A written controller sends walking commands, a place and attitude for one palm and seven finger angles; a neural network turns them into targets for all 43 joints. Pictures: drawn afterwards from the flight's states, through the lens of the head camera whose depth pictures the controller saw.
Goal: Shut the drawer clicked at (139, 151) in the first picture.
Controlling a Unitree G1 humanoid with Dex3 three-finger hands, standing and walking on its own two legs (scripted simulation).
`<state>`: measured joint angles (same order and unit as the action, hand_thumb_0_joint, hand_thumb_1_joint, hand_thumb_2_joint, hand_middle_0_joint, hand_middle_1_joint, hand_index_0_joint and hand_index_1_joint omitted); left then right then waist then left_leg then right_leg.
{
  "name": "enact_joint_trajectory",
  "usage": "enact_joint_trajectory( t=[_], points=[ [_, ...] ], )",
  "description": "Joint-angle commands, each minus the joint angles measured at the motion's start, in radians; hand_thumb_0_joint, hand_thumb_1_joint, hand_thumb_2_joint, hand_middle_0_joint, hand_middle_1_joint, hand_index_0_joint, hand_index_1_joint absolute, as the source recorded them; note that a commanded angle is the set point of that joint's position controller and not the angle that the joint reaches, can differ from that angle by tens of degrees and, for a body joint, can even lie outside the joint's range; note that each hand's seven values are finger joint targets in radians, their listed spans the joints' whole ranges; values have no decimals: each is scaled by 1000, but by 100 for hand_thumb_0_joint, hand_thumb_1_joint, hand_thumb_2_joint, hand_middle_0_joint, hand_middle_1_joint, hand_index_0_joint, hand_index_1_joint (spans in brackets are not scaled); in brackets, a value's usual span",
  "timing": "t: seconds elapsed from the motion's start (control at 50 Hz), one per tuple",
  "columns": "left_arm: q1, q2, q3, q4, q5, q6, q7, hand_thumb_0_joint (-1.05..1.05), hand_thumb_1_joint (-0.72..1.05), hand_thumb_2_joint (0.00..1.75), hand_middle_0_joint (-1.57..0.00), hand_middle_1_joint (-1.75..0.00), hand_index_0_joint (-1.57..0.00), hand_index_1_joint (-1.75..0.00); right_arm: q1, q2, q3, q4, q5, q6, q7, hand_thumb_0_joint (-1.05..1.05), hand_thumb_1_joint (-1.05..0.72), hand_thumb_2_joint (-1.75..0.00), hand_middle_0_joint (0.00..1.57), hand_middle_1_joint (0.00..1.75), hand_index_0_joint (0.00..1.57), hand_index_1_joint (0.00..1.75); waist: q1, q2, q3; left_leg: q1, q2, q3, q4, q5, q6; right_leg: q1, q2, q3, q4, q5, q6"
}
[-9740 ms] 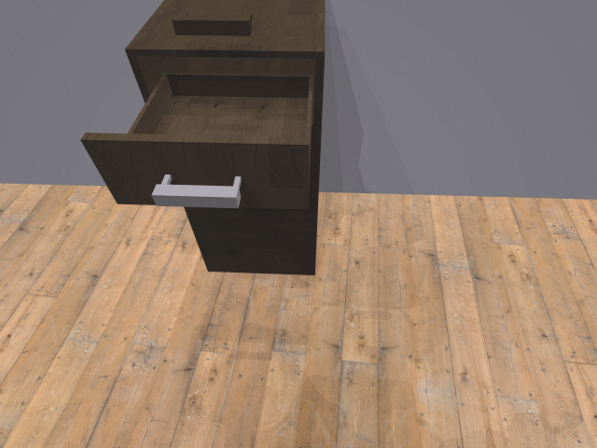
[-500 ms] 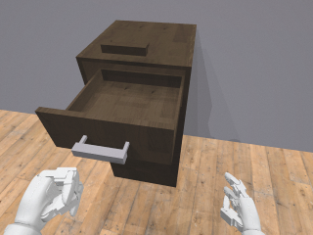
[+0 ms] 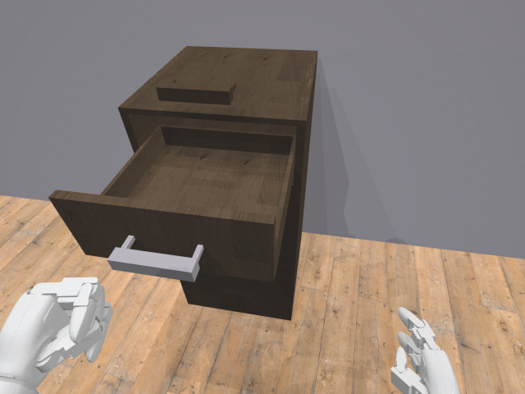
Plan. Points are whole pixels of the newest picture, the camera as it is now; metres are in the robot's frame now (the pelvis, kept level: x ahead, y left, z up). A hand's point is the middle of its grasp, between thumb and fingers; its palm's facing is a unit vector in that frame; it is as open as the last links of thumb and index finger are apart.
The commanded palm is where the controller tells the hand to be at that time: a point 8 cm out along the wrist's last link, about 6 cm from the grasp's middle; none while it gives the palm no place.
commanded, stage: bring the fist close to the handle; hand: left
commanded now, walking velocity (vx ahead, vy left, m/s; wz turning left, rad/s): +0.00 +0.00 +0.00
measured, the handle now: (159, 254) +0.32 +0.22 +0.04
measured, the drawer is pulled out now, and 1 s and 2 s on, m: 0.29 0.29 0.27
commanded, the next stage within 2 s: push the drawer shut in 1.50 s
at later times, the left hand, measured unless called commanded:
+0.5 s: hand (126, 317) +0.19 +0.20 +0.10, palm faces +0.01 -1.00 -0.10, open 3.3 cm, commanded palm +0.15 +0.26 +0.10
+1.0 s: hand (143, 315) +0.21 +0.20 +0.05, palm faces -0.04 -1.00 -0.04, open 3.3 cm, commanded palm +0.19 +0.26 +0.05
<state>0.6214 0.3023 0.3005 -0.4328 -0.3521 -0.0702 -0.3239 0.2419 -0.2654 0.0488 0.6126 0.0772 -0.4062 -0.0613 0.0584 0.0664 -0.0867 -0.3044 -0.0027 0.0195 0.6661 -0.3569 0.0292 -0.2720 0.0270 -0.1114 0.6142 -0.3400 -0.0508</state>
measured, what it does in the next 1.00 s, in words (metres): stands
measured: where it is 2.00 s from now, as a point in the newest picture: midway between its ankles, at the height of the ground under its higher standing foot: outside the picture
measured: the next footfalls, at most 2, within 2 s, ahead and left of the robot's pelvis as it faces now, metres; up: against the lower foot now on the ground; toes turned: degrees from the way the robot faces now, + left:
none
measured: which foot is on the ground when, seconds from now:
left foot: down 0.00-1.00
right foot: down 0.00-1.00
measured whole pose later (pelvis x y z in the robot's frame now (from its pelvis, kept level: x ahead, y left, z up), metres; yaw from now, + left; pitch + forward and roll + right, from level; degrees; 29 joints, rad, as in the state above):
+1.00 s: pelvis +0.00 +0.02 -0.02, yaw +0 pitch +7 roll -1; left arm 0.37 0.23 0.19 -0.04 -0.28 -0.27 -0.32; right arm 0.23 -0.25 0.04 0.61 0.03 -0.34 -0.04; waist 0.00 0.04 -0.06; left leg -0.53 -0.03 0.03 0.81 -0.40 0.06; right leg -0.50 0.00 -0.11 0.77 -0.39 -0.03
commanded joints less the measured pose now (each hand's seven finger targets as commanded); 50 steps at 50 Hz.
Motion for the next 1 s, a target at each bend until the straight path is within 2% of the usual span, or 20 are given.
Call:
enact_joint_trajectory(
  t=[0.0,0.04,0.1,0.12,0.14,0.18,0.28,0.36,0.44,0.48,0.56,0.58,0.68,0.7,0.76,0.78,0.86,0.94,0.96,0.98],
  points=[
    [-105,153,109,-95,-28,-48,-22,0,90,90,-140,-160,-140,-160,-159,-98,-39,-166,16,-67,-21,0,-90,-90,20,30,20,30,-10,-56,58,-9,5,-62,-111,120,-5,-63,-16,101,-160,81,35],
    [-146,156,96,-108,-28,-43,-34,0,90,90,-140,-160,-140,-160,-168,-103,-37,-168,16,-76,-27,0,-90,-90,20,30,20,30,-13,-40,59,3,5,-64,-110,105,1,-65,-20,115,-174,42,36],
    [-163,168,102,-110,-26,-48,-40,0,90,90,-140,-160,-140,-160,-160,-102,-35,-166,12,-91,-31,0,-90,-90,20,30,20,30,-11,-22,15,19,1,-60,-100,124,6,-43,-30,131,-179,48,39],
    [-188,165,96,-98,-28,-53,-41,0,90,90,-140,-160,-140,-160,-153,-105,-33,-163,7,-93,-32,0,-90,-90,20,30,20,30,-17,-53,14,10,0,-63,-92,127,7,-44,-36,141,-181,52,45],
    [-201,192,131,-60,-29,-59,-37,0,90,90,-140,-160,-140,-160,-152,-108,-38,-144,4,-90,-34,0,-90,-90,20,30,20,30,-17,-61,15,0,1,-61,-79,124,5,-43,-41,162,-192,45,50],
    [-175,191,155,-8,-31,-74,-39,0,90,90,-140,-160,-140,-160,-149,-107,-41,-138,0,-86,-34,0,-90,-90,20,30,20,30,-10,-86,0,-8,0,-58,-74,140,3,-28,-48,168,-189,70,57],
    [-212,198,169,84,-32,-98,-51,0,90,90,-140,-160,-140,-160,-146,-110,-44,-125,-3,-68,-35,0,-90,-90,20,30,20,30,-15,-52,0,-41,-2,-50,-52,137,-3,-20,-77,211,-191,102,81],
    [-252,167,117,74,-29,-135,-69,0,90,90,-140,-160,-140,-160,-138,-118,-50,-128,-9,-72,-29,0,-90,-90,20,30,20,30,-31,-68,-42,-40,-5,-48,-35,169,3,-7,-83,210,-165,180,91],
    [-246,192,147,121,-20,-175,-70,0,90,90,-140,-160,-140,-160,-126,-123,-60,-112,-16,-70,-27,0,-90,-90,20,30,20,30,-28,-85,-56,-52,-5,-48,-27,198,2,-8,-78,193,-134,238,86],
    [-219,176,143,148,-18,-190,-71,0,90,90,-140,-160,-140,-160,-118,-120,-67,-115,-17,-65,-23,0,-90,-90,20,30,20,30,-26,-87,-67,-56,-8,-44,-30,206,2,-9,-76,182,-121,256,83],
    [-213,107,74,124,-10,-206,-55,0,90,90,-140,-160,-140,-160,-115,-116,-70,-121,-22,-61,-12,0,-90,-90,20,30,20,30,-30,-31,-78,-37,-10,-38,-34,241,5,-33,-59,131,-81,293,61],
    [-203,118,84,139,-6,-205,-49,0,90,90,-140,-160,-140,-160,-110,-117,-74,-123,-23,-57,-12,0,-90,-90,20,30,20,30,-30,-57,-83,-42,-8,-40,-34,246,5,-38,-54,121,-72,295,58],
    [-229,97,44,146,22,-231,-28,0,90,90,-140,-160,-140,-160,-94,-118,-81,-128,-30,-38,-5,0,-90,-90,20,30,20,30,-44,-64,-87,-47,-6,-46,-31,245,8,-90,-33,77,-30,250,42],
    [-248,96,35,127,26,-240,-26,0,90,90,-140,-160,-140,-160,-96,-121,-80,-131,-32,-36,-3,0,-90,-90,20,30,20,30,-47,-39,-92,-46,-6,-49,-29,240,5,-100,-31,71,-20,237,39],
    [-263,63,-6,129,37,-254,-10,0,90,90,-140,-160,-140,-160,-85,-118,-77,-134,-36,-24,3,0,-90,-90,20,30,20,30,-58,-33,-101,-51,-2,-61,-22,232,3,-135,-25,54,5,209,34],
    [-258,86,19,142,40,-255,-4,0,90,90,-140,-160,-140,-160,-83,-120,-81,-133,-37,-20,4,0,-90,-90,20,30,20,30,-53,-34,-112,-62,-1,-65,-18,231,0,-135,-25,54,13,204,32],
    [-293,58,-21,174,53,-263,4,0,90,90,-140,-160,-140,-160,-78,-122,-77,-140,-39,6,7,0,-90,-90,20,30,20,30,-66,-36,-96,-96,2,-73,-4,194,-5,-184,-21,45,38,156,30],
    [-358,65,-38,174,64,-276,14,0,90,90,-140,-160,-140,-160,-71,-126,-74,-149,-40,23,5,0,-90,-90,20,30,20,30,-73,-20,-122,-109,9,-91,15,184,-14,-219,-19,40,72,125,27],
    [-364,39,-68,167,66,-281,14,0,90,90,-140,-160,-140,-160,-68,-123,-72,-157,-42,24,8,0,-90,-90,20,30,20,30,-72,-4,-145,-99,8,-93,21,201,-17,-223,-21,39,85,134,26],
    [-351,44,-65,179,69,-281,18,0,90,90,-140,-160,-140,-160,-62,-121,-76,-161,-41,27,10,0,-90,-90,20,30,20,30,-73,-12,-154,-101,13,-97,28,207,-20,-233,-21,37,93,133,26]
  ],
)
